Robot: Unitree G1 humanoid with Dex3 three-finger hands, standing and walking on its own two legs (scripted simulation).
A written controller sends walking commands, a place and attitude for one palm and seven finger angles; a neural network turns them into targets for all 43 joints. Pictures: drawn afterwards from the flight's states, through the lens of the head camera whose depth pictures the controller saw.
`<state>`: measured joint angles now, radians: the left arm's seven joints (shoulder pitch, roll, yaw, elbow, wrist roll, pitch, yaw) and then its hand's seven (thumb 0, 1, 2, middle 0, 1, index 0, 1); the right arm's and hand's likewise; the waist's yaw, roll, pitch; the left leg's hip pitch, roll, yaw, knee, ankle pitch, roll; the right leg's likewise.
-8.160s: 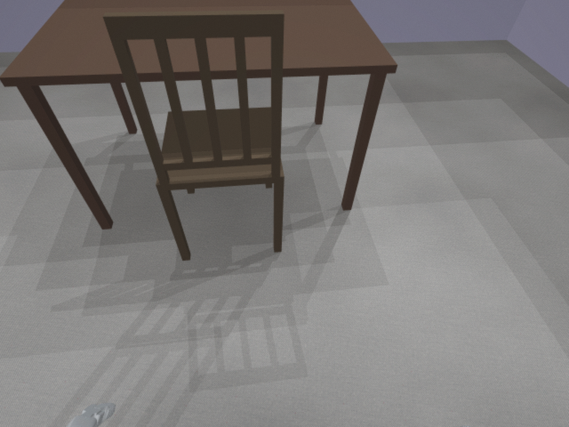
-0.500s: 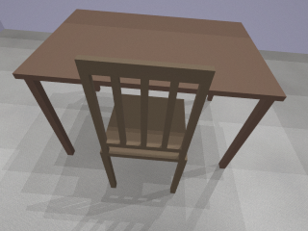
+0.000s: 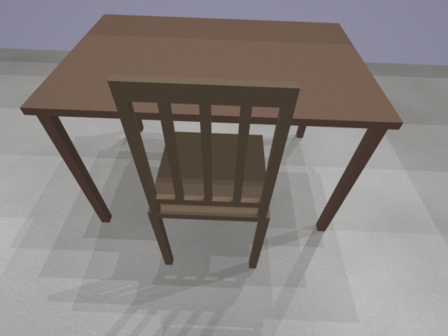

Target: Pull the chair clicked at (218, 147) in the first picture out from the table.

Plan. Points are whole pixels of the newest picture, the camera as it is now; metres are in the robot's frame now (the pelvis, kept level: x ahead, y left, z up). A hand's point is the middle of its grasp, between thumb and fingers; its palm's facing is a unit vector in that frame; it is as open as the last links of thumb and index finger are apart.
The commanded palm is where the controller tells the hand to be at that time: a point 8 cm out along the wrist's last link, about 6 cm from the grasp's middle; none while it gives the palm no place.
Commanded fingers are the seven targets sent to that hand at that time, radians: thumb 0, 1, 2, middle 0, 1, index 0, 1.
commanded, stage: come to a stop and stand still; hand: left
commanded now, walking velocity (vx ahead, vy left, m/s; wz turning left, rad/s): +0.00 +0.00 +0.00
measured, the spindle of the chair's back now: (207, 159) +0.56 +0.08 -0.06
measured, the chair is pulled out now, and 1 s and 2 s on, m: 0.00 0.00 0.00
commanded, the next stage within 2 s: look again from close up in 0.36 s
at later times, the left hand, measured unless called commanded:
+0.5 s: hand out of the picture -0.04 +0.18 -0.17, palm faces +0.04 -0.98 -0.19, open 7.4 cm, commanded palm none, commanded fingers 0.00 0.90 0.90 -0.20 -0.30 -0.20 -0.30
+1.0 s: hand out of the picture +0.05 +0.21 -0.18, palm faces +0.01 -0.98 -0.20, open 7.4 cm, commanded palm none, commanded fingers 0.00 0.90 0.90 -0.20 -0.30 -0.20 -0.30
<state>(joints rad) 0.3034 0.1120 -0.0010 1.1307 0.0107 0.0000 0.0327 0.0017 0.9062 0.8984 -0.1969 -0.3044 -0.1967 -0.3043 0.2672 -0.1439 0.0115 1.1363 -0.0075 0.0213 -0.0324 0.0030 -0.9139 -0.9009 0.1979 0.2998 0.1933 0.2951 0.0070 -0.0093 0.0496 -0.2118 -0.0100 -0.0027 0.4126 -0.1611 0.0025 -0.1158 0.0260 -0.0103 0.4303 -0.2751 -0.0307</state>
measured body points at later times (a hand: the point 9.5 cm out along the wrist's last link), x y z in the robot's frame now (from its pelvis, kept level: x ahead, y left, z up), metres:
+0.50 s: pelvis +0.00 +0.01 +0.00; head +0.02 +0.01 +0.45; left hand -0.04 +0.23 -0.16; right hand -0.01 -0.20 -0.17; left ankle +0.04 +0.12 -0.74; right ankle -0.02 -0.10 -0.74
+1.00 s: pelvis +0.03 +0.03 -0.01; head +0.04 +0.04 +0.44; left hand +0.05 +0.26 -0.17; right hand +0.06 -0.20 -0.16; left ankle +0.04 +0.12 -0.74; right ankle -0.02 -0.10 -0.74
